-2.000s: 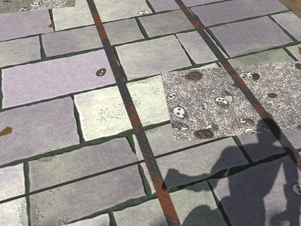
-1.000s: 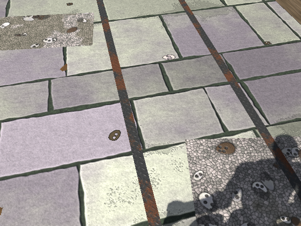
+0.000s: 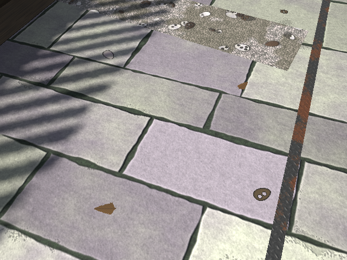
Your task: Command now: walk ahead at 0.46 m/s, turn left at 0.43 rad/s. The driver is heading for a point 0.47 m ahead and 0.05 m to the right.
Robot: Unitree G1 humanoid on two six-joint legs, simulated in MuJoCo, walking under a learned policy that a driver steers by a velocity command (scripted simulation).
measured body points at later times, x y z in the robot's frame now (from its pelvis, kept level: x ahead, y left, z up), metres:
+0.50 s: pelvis +0.27 +0.08 +0.00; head +0.29 +0.08 +0.45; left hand +0.42 +0.35 -0.11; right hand +0.32 -0.20 -0.12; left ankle +0.21 +0.17 -0.74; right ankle +0.42 -0.09 -0.67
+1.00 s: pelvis +0.46 +0.04 -0.01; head +0.49 +0.04 +0.44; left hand +0.63 +0.28 -0.13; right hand +0.53 -0.24 -0.14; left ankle +0.52 +0.20 -0.73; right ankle +0.52 -0.05 -0.74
